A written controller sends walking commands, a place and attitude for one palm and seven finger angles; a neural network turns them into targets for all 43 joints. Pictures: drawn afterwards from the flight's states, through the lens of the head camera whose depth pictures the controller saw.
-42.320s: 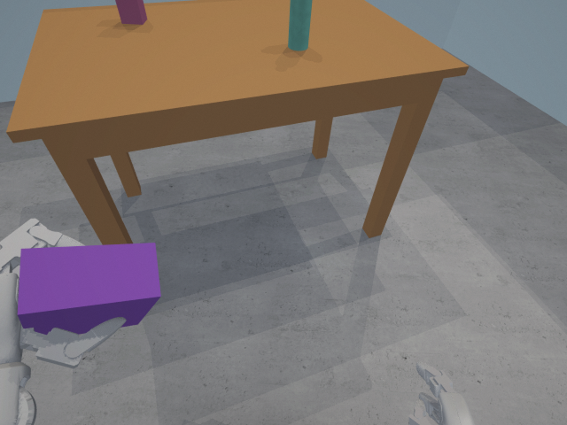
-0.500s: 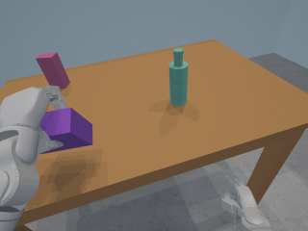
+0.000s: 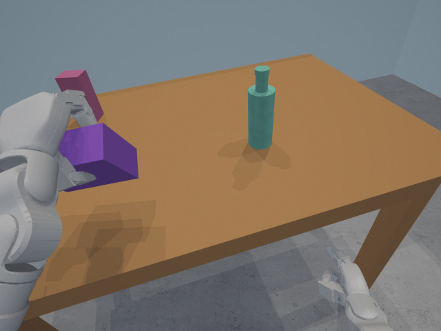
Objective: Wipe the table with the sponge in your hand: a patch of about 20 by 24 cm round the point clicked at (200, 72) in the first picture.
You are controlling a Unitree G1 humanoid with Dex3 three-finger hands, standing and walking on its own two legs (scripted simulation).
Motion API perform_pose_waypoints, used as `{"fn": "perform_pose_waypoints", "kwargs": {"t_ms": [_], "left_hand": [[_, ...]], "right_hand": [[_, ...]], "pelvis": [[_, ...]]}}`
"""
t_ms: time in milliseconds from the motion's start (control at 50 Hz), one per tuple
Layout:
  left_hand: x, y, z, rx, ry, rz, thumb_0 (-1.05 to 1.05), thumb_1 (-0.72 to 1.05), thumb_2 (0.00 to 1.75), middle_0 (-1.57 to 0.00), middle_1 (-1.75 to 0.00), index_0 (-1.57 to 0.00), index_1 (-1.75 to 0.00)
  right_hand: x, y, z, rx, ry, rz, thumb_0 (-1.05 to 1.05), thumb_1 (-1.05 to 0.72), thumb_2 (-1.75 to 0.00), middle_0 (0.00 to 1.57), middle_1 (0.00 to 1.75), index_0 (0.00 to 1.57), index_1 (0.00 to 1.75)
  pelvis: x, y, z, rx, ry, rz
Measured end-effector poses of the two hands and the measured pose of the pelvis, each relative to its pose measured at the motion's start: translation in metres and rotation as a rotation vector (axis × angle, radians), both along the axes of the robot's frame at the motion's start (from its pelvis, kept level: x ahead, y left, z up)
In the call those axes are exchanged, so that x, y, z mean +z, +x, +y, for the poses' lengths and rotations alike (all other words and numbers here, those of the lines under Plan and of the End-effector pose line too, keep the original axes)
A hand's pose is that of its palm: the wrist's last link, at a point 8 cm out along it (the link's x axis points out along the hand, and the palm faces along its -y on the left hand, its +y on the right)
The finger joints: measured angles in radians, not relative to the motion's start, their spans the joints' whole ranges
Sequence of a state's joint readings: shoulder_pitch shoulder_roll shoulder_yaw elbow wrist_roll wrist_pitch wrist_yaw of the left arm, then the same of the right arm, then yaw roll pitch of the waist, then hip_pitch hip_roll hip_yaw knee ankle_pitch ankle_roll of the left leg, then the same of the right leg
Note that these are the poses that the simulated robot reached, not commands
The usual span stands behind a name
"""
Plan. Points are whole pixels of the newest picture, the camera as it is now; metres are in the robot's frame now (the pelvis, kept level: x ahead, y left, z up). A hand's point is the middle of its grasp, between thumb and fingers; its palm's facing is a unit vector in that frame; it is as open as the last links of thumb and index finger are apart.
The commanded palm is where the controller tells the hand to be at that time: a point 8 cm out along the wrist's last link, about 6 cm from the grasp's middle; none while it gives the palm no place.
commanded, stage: lift the sponge slowly off the table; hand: left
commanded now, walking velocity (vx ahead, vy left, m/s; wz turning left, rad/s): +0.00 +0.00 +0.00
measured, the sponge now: (89, 164) +0.28 +0.28 +0.20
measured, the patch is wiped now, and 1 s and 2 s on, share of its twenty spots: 1.00 1.00 1.00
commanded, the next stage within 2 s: bring the sponge back beside the body in 0.08 s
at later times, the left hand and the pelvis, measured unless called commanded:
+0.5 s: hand (66, 159) +0.25 +0.28 +0.24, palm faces +0.38 -0.20 -0.90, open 9.5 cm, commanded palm +0.18 +0.27 +0.32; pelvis +0.00 +0.00 +0.00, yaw +0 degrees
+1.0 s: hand (64, 181) +0.22 +0.27 +0.23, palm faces +0.34 -0.20 -0.92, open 9.5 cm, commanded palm +0.16 +0.27 +0.30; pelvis +0.00 +0.00 +0.00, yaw +0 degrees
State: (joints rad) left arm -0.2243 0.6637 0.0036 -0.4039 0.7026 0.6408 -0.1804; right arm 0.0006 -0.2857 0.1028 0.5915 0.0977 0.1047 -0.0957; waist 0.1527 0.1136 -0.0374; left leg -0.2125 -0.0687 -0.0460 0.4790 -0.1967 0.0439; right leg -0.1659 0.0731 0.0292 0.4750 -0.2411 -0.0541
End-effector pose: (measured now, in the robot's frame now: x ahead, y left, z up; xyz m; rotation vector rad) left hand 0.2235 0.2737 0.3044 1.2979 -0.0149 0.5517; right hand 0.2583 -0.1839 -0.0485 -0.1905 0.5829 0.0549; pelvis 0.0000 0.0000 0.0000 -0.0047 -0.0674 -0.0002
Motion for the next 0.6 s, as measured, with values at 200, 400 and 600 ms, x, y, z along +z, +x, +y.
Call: {"fn": "perform_pose_waypoints", "kwargs": {"t_ms": [200, 400, 600], "left_hand": [[0.002, 0.004, -0.01, -0.051, -0.017, -0.018, -0.01, -0.55, 1.02, -0.77, -1.45, -0.88, -1.42], [-0.01, -0.01, 0.003, 0.001, -0.037, 0.013, -0.01, -0.55, 1.02, -0.78, -1.45, -0.88, -1.42], [-0.02, -0.018, -0.002, -0.01, -0.05, 0.02, -0.01, -0.55, 1.03, -0.78, -1.45, -0.88, -1.42]], "right_hand": [[0.001, 0.0, 0.001, -0.007, 0.019, 0.01, 0.01, -0.91, -0.89, 0.2, 0.3, 0.16, 0.29], [0.002, 0.001, -0.001, 0.005, 0.003, 0.018, 0.01, -0.91, -0.89, 0.2, 0.3, 0.18, 0.29], [0.002, 0.0, 0.001, -0.001, -0.005, 0.009, 0.01, -0.91, -0.89, 0.2, 0.3, 0.17, 0.29]], "pelvis": [[0.001, 0.003, 0.003, -0.015, 0.002, 0.009], [0.0, 0.004, 0.001, -0.015, -0.001, 0.007], [0.0, 0.001, 0.002, -0.007, -0.003, -0.007]]}}
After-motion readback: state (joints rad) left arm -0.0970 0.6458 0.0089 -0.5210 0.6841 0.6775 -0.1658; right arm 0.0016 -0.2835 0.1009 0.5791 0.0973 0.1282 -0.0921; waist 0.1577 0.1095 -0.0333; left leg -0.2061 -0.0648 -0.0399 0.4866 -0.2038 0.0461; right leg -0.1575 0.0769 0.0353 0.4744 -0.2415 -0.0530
